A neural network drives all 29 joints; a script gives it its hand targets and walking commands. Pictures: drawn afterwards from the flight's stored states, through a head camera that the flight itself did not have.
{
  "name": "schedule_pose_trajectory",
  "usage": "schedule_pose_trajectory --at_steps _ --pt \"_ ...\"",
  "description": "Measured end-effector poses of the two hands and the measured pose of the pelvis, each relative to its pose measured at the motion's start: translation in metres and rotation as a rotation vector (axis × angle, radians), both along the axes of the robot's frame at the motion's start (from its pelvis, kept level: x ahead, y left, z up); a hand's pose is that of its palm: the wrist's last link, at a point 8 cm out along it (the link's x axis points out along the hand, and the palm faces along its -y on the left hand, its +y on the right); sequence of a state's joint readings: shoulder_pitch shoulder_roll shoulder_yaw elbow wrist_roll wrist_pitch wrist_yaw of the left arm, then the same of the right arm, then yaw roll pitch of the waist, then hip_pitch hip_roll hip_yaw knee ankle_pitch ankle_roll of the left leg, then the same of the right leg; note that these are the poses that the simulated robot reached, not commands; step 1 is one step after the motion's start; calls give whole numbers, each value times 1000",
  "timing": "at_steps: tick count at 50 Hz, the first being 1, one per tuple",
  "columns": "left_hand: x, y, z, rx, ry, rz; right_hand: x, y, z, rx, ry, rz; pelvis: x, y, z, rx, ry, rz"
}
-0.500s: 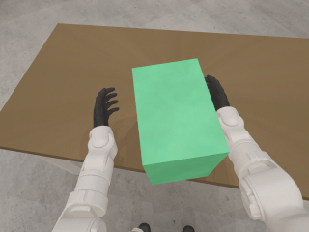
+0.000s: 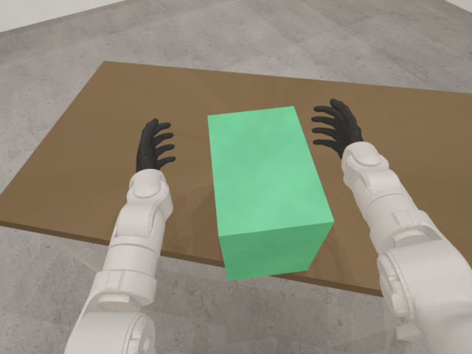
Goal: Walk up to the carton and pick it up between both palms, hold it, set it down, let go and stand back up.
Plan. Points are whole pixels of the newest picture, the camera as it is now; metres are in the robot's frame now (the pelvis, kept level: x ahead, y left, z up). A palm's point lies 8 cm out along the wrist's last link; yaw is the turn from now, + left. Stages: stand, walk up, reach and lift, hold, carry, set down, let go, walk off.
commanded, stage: set down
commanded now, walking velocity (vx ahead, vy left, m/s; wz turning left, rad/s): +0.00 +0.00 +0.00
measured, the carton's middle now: (259, 196) +0.42 +0.06 -0.02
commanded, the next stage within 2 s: none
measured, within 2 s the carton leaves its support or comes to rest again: neither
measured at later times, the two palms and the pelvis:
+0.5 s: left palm (154, 162) +0.38 +0.23 +0.10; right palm (351, 138) +0.50 -0.08 +0.09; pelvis -0.01 -0.01 +0.00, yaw +1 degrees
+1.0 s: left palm (153, 199) +0.33 +0.22 +0.07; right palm (375, 183) +0.44 -0.13 +0.05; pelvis -0.01 +0.00 +0.00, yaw +1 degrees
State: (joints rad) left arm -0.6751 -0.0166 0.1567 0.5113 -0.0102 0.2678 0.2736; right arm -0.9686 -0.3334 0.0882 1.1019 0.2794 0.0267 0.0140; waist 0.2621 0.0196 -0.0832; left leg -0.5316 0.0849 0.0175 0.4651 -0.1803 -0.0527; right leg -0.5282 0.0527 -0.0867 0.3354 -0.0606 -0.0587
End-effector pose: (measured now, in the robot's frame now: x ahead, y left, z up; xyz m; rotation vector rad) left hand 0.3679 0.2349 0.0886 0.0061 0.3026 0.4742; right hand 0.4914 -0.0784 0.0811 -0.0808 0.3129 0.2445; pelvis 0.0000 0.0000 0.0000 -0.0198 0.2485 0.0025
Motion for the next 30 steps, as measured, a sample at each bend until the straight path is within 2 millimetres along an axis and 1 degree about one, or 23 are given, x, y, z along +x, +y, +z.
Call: schedule_pose_trajectory --at_steps 7,15,23,30 --pt "0 -4 3 -5 11 13 -3 -2 4 3 19 -2 -8 -7 -2 9 7 2" --pt "5 -8 6 -8 16 18 -1 1 6 12 23 -3 -13 -12 -4 12 27 9" --pt "8 -8 8 -12 16 17 4 -1 8 19 14 -14 -12 -12 -4 11 34 17" --pt "3 -6 8 -12 10 6 3 -12 7 19 1 -25 -8 -9 -2 8 17 26"
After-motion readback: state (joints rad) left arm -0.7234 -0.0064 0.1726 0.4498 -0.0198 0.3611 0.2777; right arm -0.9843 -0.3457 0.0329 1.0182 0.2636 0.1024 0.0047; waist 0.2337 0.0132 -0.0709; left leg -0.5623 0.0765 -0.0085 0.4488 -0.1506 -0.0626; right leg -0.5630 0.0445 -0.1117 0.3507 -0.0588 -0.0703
